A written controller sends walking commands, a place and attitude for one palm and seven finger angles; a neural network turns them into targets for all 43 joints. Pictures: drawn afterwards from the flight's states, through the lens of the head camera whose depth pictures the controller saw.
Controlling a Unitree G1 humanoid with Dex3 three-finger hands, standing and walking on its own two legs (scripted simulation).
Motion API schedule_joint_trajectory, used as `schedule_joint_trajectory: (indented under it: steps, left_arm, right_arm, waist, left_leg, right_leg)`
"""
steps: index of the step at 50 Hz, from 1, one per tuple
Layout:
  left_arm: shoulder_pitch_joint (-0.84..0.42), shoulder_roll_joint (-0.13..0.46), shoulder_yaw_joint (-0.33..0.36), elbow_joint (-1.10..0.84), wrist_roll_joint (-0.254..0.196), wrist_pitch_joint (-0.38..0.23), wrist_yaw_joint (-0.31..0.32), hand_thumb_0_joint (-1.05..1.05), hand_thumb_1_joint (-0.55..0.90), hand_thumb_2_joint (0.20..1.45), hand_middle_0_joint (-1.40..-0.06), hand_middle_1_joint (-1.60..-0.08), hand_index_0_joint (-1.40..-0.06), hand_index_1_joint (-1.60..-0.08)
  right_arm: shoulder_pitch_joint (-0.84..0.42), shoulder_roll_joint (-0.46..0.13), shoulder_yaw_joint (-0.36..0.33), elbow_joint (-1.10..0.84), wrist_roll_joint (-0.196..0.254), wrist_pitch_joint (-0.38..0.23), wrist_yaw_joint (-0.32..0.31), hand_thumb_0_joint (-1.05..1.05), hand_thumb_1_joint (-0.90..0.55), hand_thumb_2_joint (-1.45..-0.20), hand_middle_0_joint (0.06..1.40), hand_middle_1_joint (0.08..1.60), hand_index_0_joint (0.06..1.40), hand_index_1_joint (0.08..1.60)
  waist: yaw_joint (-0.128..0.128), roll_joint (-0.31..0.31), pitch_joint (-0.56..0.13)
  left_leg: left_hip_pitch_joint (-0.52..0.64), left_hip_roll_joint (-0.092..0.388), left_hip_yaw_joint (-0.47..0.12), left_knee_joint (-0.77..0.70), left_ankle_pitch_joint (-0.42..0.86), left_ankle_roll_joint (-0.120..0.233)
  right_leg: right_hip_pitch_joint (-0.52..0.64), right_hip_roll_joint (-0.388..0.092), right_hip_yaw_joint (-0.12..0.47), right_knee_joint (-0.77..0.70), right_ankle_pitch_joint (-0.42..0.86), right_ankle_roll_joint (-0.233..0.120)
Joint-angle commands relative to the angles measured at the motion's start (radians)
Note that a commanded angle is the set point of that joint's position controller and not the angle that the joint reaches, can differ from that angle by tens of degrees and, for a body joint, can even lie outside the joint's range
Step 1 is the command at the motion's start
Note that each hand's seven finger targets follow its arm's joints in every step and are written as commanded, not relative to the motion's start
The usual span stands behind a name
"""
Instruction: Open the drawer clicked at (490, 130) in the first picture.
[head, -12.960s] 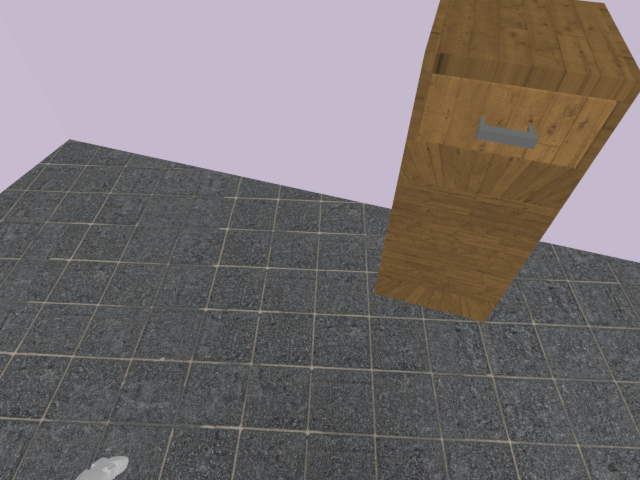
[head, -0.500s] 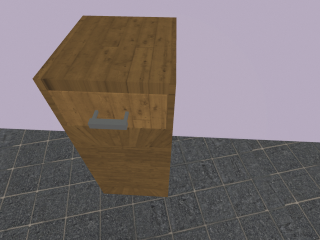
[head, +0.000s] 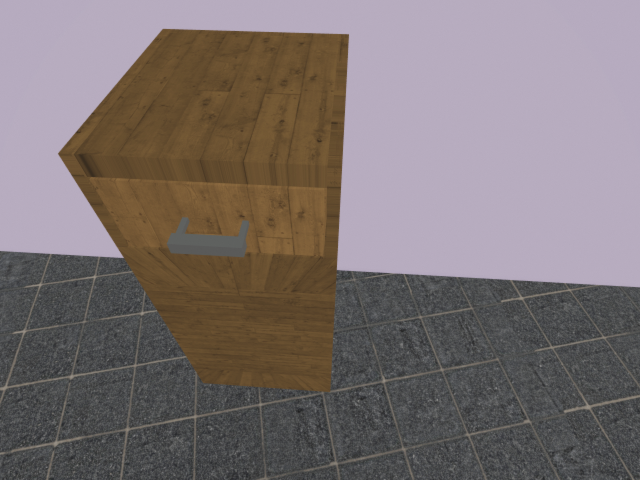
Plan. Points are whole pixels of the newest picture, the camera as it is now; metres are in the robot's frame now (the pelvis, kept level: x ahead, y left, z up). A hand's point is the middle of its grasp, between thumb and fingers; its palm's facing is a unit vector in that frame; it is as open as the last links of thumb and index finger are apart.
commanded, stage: raise the hand with hooked fingers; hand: left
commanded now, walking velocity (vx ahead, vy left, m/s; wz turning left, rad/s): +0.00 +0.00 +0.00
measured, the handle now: (211, 234) +0.46 +0.21 +0.00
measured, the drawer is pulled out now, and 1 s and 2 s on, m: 0.00 0.00 0.00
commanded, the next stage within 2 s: move the hooked fingers above the handle in 1.98 s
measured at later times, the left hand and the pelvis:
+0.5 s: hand (197, 464) +0.15 +0.16 -0.04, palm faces +0.00 -0.17 -0.99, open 8.5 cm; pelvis -0.06 -0.03 -0.03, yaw -2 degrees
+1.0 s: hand (154, 400) +0.20 +0.21 +0.02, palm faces +0.03 -0.11 -0.99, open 11.5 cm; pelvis -0.06 -0.02 -0.01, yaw -1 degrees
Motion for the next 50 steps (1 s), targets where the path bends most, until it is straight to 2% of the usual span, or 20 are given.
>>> schedule_joint_trajectory:
  steps: [1,3,4,5,6,7,8,9,10,12,14,16,18,21,23,28,32,34,41,50]
  left_arm:
    - [0.084,0.105,0.012,-0.019,0.001,-0.010,0.001,0.000,0.900,0.900,-0.200,-0.300,-0.200,-0.300]
    - [0.087,0.101,0.012,-0.017,0.001,-0.011,0.001,0.000,0.900,0.900,-0.200,-0.300,-0.200,-0.300]
    - [0.136,0.148,0.019,0.007,0.016,-0.041,0.040,0.000,0.900,0.900,-0.200,-0.300,-0.200,-0.300]
    - [-0.626,0.389,-0.074,-1.511,0.117,-0.206,0.030,0.000,0.877,0.890,-0.202,-0.315,-0.202,-0.315]
    - [-0.230,0.346,-0.001,-1.217,0.145,-0.115,0.114,0.000,0.853,0.880,-0.203,-0.330,-0.203,-0.330]
    - [-0.017,0.208,-0.075,-1.121,0.142,0.043,0.171,0.000,0.830,0.870,-0.205,-0.345,-0.205,-0.345]
    - [0.012,0.076,-0.149,-1.082,0.192,0.078,0.173,0.000,0.807,0.860,-0.207,-0.360,-0.207,-0.360]
    - [-0.038,0.117,-0.165,-1.199,0.263,0.066,0.180,0.000,0.783,0.850,-0.208,-0.375,-0.208,-0.375]
    - [-0.017,0.190,-0.142,-1.229,0.379,0.057,0.202,0.000,0.760,0.840,-0.210,-0.390,-0.210,-0.390]
    - [0.002,0.201,-0.147,-1.201,0.575,0.049,0.254,0.000,0.713,0.820,-0.213,-0.420,-0.213,-0.420]
    - [0.191,0.164,-0.146,-1.049,0.780,0.046,0.307,0.000,0.667,0.800,-0.217,-0.450,-0.217,-0.450]
    - [0.327,0.164,-0.127,-1.017,0.920,0.021,0.331,0.000,0.620,0.780,-0.220,-0.480,-0.220,-0.480]
    - [0.322,0.251,-0.046,-1.102,1.003,-0.021,0.346,0.000,0.573,0.760,-0.223,-0.510,-0.223,-0.510]
    - [0.200,0.367,0.054,-1.223,1.084,-0.046,0.400,0.000,0.503,0.730,-0.228,-0.555,-0.228,-0.555]
    - [0.017,0.376,0.045,-1.301,1.124,-0.025,0.448,0.000,0.457,0.710,-0.232,-0.585,-0.232,-0.585]
    - [-0.328,0.402,0.038,-1.341,1.074,-0.014,0.472,0.000,0.340,0.660,-0.240,-0.660,-0.240,-0.660]
    - [-0.388,0.395,0.003,-1.309,1.030,-0.042,0.409,0.000,0.247,0.620,-0.247,-0.720,-0.247,-0.720]
    - [-0.363,0.389,-0.008,-1.265,1.013,-0.037,0.374,0.000,0.200,0.600,-0.250,-0.750,-0.250,-0.750]
    - [-0.193,0.439,0.063,-1.244,0.981,0.013,0.252,0.000,0.037,0.530,-0.262,-0.855,-0.262,-0.855]
    - [-0.304,0.452,0.092,-1.335,0.980,-0.010,0.282,0.000,-0.173,0.440,-0.277,-0.990,-0.277,-0.990]
  right_arm:
    - [0.080,-0.079,-0.010,-0.011,0.002,-0.013,-0.001,0.000,-0.900,-0.900,0.200,0.300,0.200,0.300]
    - [0.081,-0.076,-0.010,-0.009,0.001,-0.013,-0.002,0.000,-0.900,-0.900,0.200,0.300,0.200,0.300]
    - [-0.028,-0.130,-0.027,-0.093,0.016,-0.023,0.010,0.000,-0.900,-0.900,0.200,0.300,0.200,0.300]
    - [-0.005,-0.278,-0.025,-0.432,0.071,-0.174,-0.041,0.000,-0.900,-0.900,0.200,0.300,0.200,0.300]
    - [-0.065,-0.212,-0.049,-0.369,0.051,-0.272,-0.082,0.000,-0.900,-0.900,0.200,0.300,0.200,0.300]
    - [-0.079,-0.167,-0.064,-0.373,0.089,-0.303,-0.083,0.000,-0.900,-0.900,0.200,0.300,0.200,0.300]
    - [-0.050,-0.170,-0.066,-0.354,0.083,-0.315,-0.080,0.000,-0.900,-0.900,0.200,0.300,0.200,0.300]
    - [-0.100,-0.204,-0.070,-0.429,0.067,-0.327,-0.064,0.000,-0.900,-0.900,0.200,0.300,0.200,0.300]
    - [-0.093,-0.244,-0.071,-0.449,0.033,-0.319,-0.054,0.000,-0.900,-0.900,0.200,0.300,0.200,0.300]
    - [-0.093,-0.245,-0.075,-0.519,-0.009,-0.265,-0.031,0.000,-0.900,-0.900,0.200,0.300,0.200,0.300]
    - [-0.134,-0.233,-0.093,-0.580,-0.037,-0.192,0.002,0.000,-0.900,-0.900,0.200,0.300,0.200,0.300]
    - [-0.193,-0.230,-0.102,-0.633,-0.051,-0.105,0.049,0.000,-0.900,-0.900,0.200,0.300,0.200,0.300]
    - [-0.251,-0.219,-0.091,-0.691,-0.037,-0.039,0.087,0.000,-0.900,-0.900,0.200,0.300,0.200,0.300]
    - [-0.308,-0.202,-0.074,-0.758,-0.028,0.022,0.094,0.000,-0.900,-0.900,0.200,0.300,0.200,0.300]
    - [-0.333,-0.195,-0.071,-0.780,-0.031,0.061,0.085,0.000,-0.900,-0.900,0.200,0.300,0.200,0.300]
    - [-0.313,-0.174,-0.076,-0.750,-0.045,0.068,0.026,0.000,-0.900,-0.900,0.200,0.300,0.200,0.300]
    - [-0.332,-0.168,-0.059,-0.727,-0.050,0.052,0.002,0.000,-0.900,-0.900,0.200,0.300,0.200,0.300]
    - [-0.324,-0.167,-0.053,-0.712,-0.051,0.046,-0.001,0.000,-0.900,-0.900,0.200,0.300,0.200,0.300]
    - [-0.318,-0.178,-0.039,-0.718,-0.035,0.061,0.005,0.000,-0.900,-0.900,0.200,0.300,0.200,0.300]
    - [-0.297,-0.190,-0.065,-0.702,-0.025,0.054,0.009,0.000,-0.900,-0.900,0.200,0.300,0.200,0.300]
  waist:
    - [-0.001,-0.028,0.028]
    - [-0.001,-0.016,0.025]
    - [0.028,-0.107,0.040]
    - [-0.048,0.200,-0.420]
    - [0.016,0.427,-0.415]
    - [-0.006,0.289,-0.241]
    - [-0.029,0.136,-0.153]
    - [-0.013,0.070,-0.112]
    - [-0.027,-0.008,-0.198]
    - [-0.035,-0.155,-0.222]
    - [0.032,-0.228,-0.176]
    - [0.096,-0.245,-0.147]
    - [0.148,-0.214,-0.223]
    - [0.163,-0.093,-0.266]
    - [0.137,-0.032,-0.256]
    - [0.028,-0.057,-0.297]
    - [0.012,0.005,-0.308]
    - [0.022,0.022,-0.300]
    - [0.095,-0.089,-0.281]
    - [0.085,-0.024,-0.294]
  left_leg:
    - [-0.029,0.101,-0.079,-0.059,0.280,0.025]
    - [-0.025,0.101,-0.079,-0.057,0.291,0.025]
    - [-0.133,0.112,-0.045,0.190,0.439,-0.010]
    - [0.127,0.016,-0.047,0.018,0.610,0.043]
    - [0.251,0.057,-0.089,-0.015,0.793,0.028]
    - [0.128,0.082,-0.106,-0.031,0.789,0.006]
    - [0.058,0.080,-0.090,0.002,0.712,0.030]
    - [-0.021,0.059,-0.105,0.052,0.589,0.031]
    - [-0.057,0.029,-0.097,0.114,0.507,0.033]
    - [-0.172,-0.014,-0.096,0.182,0.398,0.030]
    - [-0.309,-0.032,-0.077,0.206,0.247,0.010]
    - [-0.422,-0.040,-0.057,0.218,0.169,-0.002]
    - [-0.488,-0.055,-0.037,0.244,0.171,-0.007]
    - [-0.491,-0.077,-0.024,0.267,0.112,-0.002]
    - [-0.452,-0.090,-0.026,0.280,0.071,0.005]
    - [-0.381,-0.081,-0.052,0.335,0.017,0.030]
    - [-0.337,-0.074,-0.074,0.314,0.008,0.034]
    - [-0.325,-0.068,-0.072,0.289,0.031,0.033]
    - [-0.351,-0.059,-0.066,0.170,0.112,0.021]
    - [-0.216,-0.051,-0.059,0.111,0.178,0.026]
  right_leg:
    - [-0.024,-0.099,0.083,-0.066,0.362,-0.028]
    - [-0.025,-0.098,0.084,-0.068,0.370,-0.029]
    - [-0.049,-0.152,0.134,-0.052,0.875,0.010]
    - [0.006,-0.051,0.163,0.055,0.760,-0.033]
    - [-0.104,-0.009,0.073,0.125,0.342,-0.043]
    - [-0.217,0.004,0.002,0.173,0.074,-0.020]
    - [-0.247,0.014,-0.025,0.141,0.115,-0.004]
    - [-0.262,0.003,-0.004,0.090,0.180,-0.010]
    - [-0.268,0.007,0.021,0.084,0.281,-0.021]
    - [-0.318,0.019,0.049,0.127,0.290,-0.026]
    - [-0.362,0.024,0.059,0.141,0.154,-0.030]
    - [-0.345,0.018,0.110,0.157,0.169,-0.049]
    - [-0.267,0.000,0.156,0.213,0.272,-0.055]
    - [-0.255,-0.003,0.210,0.212,0.181,-0.055]
    - [-0.313,0.005,0.243,0.176,0.064,-0.060]
    - [-0.336,-0.007,0.279,0.106,0.005,-0.031]
    - [-0.331,-0.008,0.227,0.092,-0.014,-0.022]
    - [-0.306,-0.014,0.208,0.079,0.017,-0.017]
    - [-0.119,-0.020,0.174,0.070,0.186,-0.007]
    - [-0.131,-0.002,0.090,0.060,0.211,-0.020]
